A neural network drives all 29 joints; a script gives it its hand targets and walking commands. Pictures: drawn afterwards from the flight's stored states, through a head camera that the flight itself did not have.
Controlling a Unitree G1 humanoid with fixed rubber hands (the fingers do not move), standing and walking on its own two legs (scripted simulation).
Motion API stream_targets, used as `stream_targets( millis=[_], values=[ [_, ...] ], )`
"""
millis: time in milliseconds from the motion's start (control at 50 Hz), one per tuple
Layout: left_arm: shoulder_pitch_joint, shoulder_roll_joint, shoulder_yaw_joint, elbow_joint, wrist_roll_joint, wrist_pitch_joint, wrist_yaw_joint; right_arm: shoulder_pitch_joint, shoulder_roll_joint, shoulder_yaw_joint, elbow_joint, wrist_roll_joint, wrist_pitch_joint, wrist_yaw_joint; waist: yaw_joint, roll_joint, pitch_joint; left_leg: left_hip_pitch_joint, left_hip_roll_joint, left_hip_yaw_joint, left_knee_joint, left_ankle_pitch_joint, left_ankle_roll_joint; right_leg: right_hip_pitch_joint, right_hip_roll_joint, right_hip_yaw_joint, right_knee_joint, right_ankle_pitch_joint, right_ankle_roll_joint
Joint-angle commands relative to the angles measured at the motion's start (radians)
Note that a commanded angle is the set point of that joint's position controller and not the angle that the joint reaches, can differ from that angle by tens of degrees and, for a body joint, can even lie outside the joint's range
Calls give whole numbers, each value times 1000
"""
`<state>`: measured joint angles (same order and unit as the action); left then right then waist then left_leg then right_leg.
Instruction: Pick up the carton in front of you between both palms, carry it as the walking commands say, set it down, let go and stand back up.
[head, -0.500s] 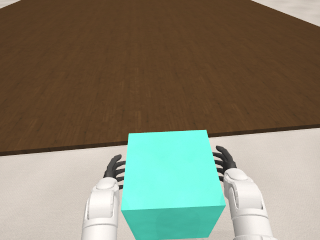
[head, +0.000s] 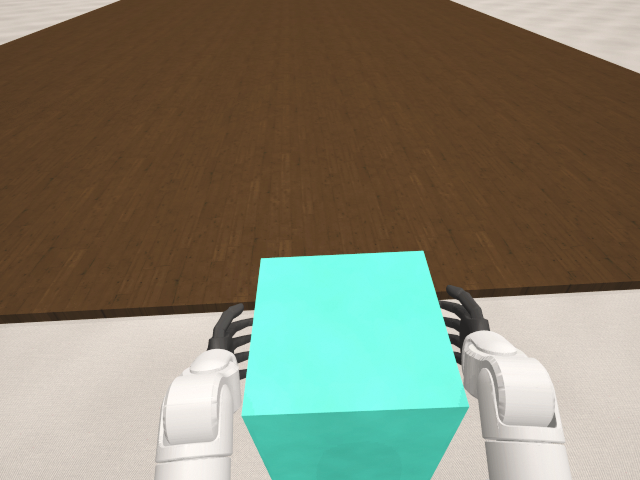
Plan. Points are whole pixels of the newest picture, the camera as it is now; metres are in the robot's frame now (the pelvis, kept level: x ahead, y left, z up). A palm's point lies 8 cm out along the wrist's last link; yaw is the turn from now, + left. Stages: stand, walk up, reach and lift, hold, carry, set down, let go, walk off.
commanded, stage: carry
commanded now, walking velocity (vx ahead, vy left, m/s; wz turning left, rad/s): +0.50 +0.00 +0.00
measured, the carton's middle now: (347, 373) +0.29 -0.01 +0.02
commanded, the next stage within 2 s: none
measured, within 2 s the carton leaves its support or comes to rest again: neither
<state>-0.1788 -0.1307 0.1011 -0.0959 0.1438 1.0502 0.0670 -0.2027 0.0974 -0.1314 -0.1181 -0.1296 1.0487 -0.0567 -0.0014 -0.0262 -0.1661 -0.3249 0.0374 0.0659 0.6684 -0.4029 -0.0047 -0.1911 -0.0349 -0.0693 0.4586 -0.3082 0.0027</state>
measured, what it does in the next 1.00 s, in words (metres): walks ahead: right foot, then left foot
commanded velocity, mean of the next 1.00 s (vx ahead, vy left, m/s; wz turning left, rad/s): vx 0.41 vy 0.00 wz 0.00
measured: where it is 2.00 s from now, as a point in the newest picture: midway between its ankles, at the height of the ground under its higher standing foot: (305, 306)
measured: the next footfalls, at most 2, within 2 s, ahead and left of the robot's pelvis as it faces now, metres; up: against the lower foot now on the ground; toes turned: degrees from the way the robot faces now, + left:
right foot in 0.28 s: +0.17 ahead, -0.11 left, +0.00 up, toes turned -11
left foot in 0.56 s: +0.43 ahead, +0.11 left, +0.00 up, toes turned +9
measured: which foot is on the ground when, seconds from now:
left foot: down 0.00-0.30, up 0.32-0.54, down 0.56-0.98, up 1.00-1.00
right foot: down 0.00-0.08, up 0.10-0.26, down 0.28-0.56, up 0.58-0.98, down 1.00-1.00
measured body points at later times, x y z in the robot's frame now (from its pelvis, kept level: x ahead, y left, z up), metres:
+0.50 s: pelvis +0.26 +0.01 +0.00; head +0.28 +0.03 +0.44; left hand +0.53 +0.18 +0.06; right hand +0.57 -0.12 +0.08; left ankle +0.28 +0.11 -0.71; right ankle +0.13 -0.10 -0.74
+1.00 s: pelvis +0.63 +0.05 -0.02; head +0.64 +0.07 +0.42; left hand +0.93 +0.20 +0.08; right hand +0.93 -0.10 +0.10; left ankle +0.40 +0.10 -0.72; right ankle +0.77 -0.04 -0.74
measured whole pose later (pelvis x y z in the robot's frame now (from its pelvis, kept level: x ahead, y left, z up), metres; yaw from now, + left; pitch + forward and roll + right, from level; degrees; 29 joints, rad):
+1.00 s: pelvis +0.63 +0.05 -0.02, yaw +0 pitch +2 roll -3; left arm -0.23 -0.14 0.10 -0.45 0.11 1.24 0.11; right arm -0.24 0.14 -0.17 -0.43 -0.06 1.19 -0.08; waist -0.01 -0.01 -0.04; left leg 0.09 0.02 0.17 0.52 -0.52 0.03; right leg -0.48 -0.02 -0.27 0.46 0.02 -0.09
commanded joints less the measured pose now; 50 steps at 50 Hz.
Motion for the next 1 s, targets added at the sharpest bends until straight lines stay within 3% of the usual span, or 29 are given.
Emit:
stream_targets(
  millis=[0,40,80,100,160,200,220,240,260,280,300,380,420,480,500,520,540,560,580,600,640,660,820,860,900,920,940,960,980],
  values=[
    [-568,-832,-708,-207,-399,104,-207,-411,907,684,-35,414,108,221,2,48,-145,247,9,47,-266,64,24,-124,-112,31,-31,-246,-49],
    [-612,-845,-728,-310,-431,128,-214,-393,920,695,-77,407,124,224,-29,339,-106,374,281,-416,-450,-167,156,-409,0,-85,245,-209,11],
    [-611,-887,-743,-341,-465,148,-221,-364,964,693,-119,401,143,222,-41,261,-124,469,348,-450,-453,110,225,-540,-37,-17,361,-239,-8],
    [-542,-925,-721,-273,-459,157,-228,-395,981,706,-159,401,148,215,-27,185,-112,465,359,-414,-440,209,222,-557,-41,-29,339,-240,-17],
    [-527,-931,-710,-269,-481,165,-236,-439,973,719,-264,400,158,198,-22,166,-156,437,227,-159,-335,491,134,-335,46,-124,25,-26,-1],
    [-490,-886,-695,-313,-467,158,-231,-497,957,754,-336,456,159,200,-10,78,-220,270,169,-39,-248,278,72,-11,30,-155,-27,40,-9],
    [-493,-865,-701,-294,-460,161,-219,-499,931,772,-331,455,168,204,16,-12,-203,89,118,56,-89,335,32,195,-38,-58,-84,49,-43],
    [-439,-867,-680,-266,-438,156,-214,-501,930,755,-313,471,179,203,32,-209,-209,-146,54,132,110,270,-16,358,-182,164,-117,101,-105],
    [-360,-823,-624,-215,-398,162,-210,-498,910,750,-270,473,193,208,39,-310,-127,-406,12,107,175,-40,-12,476,-301,351,-143,270,-189],
    [-406,-856,-633,-270,-410,163,-209,-496,898,768,-284,483,185,217,38,-167,-157,-474,24,30,277,-192,12,535,-377,426,-153,377,-237],
    [-427,-848,-660,-256,-408,171,-203,-470,882,763,-235,476,193,226,43,-132,-164,-532,46,-2,368,-173,15,519,-398,437,-160,403,-262],
    [-550,-928,-726,-355,-445,152,-205,-489,964,764,-219,493,175,238,38,-43,-150,-429,44,39,150,-37,2,431,-291,204,-183,476,-176],
    [-561,-933,-757,-384,-467,154,-211,-391,977,734,-209,429,153,226,44,-64,-136,-414,-22,131,16,16,2,469,-226,113,-131,629,-132],
    [-474,-921,-758,-319,-481,145,-229,-295,952,693,-208,362,138,208,2,-152,-188,67,-83,216,-239,266,12,204,-171,-112,14,703,-46],
    [-469,-895,-767,-411,-475,143,-232,-267,986,714,-222,372,134,209,-24,3,-234,368,-35,174,-215,288,43,9,-145,-158,217,659,-6],
    [-460,-898,-777,-358,-478,145,-246,-213,943,669,-148,353,138,209,-49,126,-267,568,92,-43,-257,212,113,-222,-47,-175,412,405,21],
    [-469,-911,-748,-323,-490,155,-255,-256,927,698,-172,333,128,208,-22,398,-221,641,319,-463,-381,465,215,-469,58,-109,662,-107,54],
    [-481,-887,-767,-336,-466,152,-261,-252,956,701,-143,330,129,213,-29,290,-278,694,321,-455,-339,562,236,-498,2,41,745,-184,23],
    [-502,-905,-762,-310,-490,148,-266,-281,979,683,-157,335,119,211,-41,188,-226,637,393,-491,-368,696,301,-627,19,12,861,-202,0],
    [-483,-938,-763,-323,-496,132,-262,-336,1039,729,-233,371,107,215,-17,55,-255,620,363,-421,-338,688,249,-588,-47,59,825,-144,-20],
    [-512,-950,-750,-374,-455,106,-244,-384,1056,756,-243,417,104,223,-10,-17,-190,527,327,-283,-386,652,180,-539,-106,66,712,-55,-14],
    [-471,-957,-766,-360,-448,102,-236,-440,1071,786,-351,463,89,224,-30,119,-188,545,288,-243,-412,565,161,-560,-64,37,596,-43,-4],
    [-399,-881,-729,-402,-363,107,-169,-382,903,747,-357,508,133,253,-29,187,-63,450,132,66,-457,885,106,-373,34,-208,115,275,-32],
    [-473,-802,-746,-418,-376,134,-159,-362,809,722,-292,476,158,240,-20,244,-42,442,142,82,-350,1099,80,-274,78,-229,91,260,-42],
    [-606,-782,-735,-457,-425,151,-162,-543,762,738,-394,485,165,230,17,183,-116,388,103,162,-91,1228,44,-18,112,-273,-11,388,-66],
    [-706,-753,-736,-484,-421,155,-162,-602,766,723,-367,500,176,227,30,149,-169,287,82,163,90,1081,10,163,80,-230,-62,517,-84],
    [-712,-694,-681,-420,-423,174,-167,-665,700,697,-327,469,189,217,66,22,-231,78,30,118,250,708,0,397,-92,-52,-10,767,-139],
    [-748,-672,-672,-394,-441,177,-169,-731,717,732,-347,485,199,204,72,-224,-338,-209,-112,75,607,-82,-13,659,-360,322,47,1173,-317],
    [-753,-649,-677,-354,-468,194,-170,-716,679,687,-303,470,211,194,56,-154,-410,-170,-61,-75,737,-131,26,528,-397,368,6,1115,-358]
  ],
)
